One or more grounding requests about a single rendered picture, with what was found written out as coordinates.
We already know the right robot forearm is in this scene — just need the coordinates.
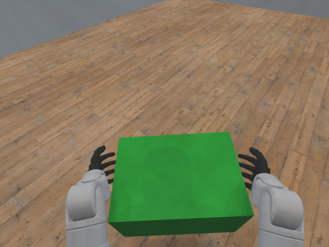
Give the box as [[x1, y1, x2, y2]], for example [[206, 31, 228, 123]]
[[251, 173, 304, 247]]

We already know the left robot forearm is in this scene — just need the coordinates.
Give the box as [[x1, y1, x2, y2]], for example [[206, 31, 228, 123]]
[[65, 169, 111, 247]]

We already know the robot right hand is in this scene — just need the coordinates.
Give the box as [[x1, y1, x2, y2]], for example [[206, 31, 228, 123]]
[[238, 147, 270, 190]]

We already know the carton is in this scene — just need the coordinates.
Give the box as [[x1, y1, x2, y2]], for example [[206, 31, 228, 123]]
[[108, 132, 254, 237]]

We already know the robot left hand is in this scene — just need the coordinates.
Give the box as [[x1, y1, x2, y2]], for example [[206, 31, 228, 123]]
[[88, 146, 116, 184]]

